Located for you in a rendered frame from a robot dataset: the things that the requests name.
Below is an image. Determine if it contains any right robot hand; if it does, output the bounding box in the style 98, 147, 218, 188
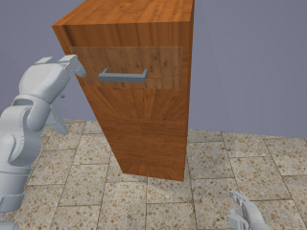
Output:
227, 191, 265, 230

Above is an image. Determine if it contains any left robot forearm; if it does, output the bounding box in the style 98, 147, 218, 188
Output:
0, 94, 52, 218

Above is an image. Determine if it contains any drawer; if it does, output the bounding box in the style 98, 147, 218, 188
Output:
68, 46, 182, 90

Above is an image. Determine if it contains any left robot upper arm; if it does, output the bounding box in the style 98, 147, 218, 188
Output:
0, 220, 19, 230

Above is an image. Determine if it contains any left robot hand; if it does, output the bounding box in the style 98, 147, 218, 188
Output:
18, 55, 86, 135

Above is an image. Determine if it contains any cabinet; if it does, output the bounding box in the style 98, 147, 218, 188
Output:
52, 0, 195, 182

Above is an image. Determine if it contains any handle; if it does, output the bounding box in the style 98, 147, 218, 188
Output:
98, 68, 148, 82

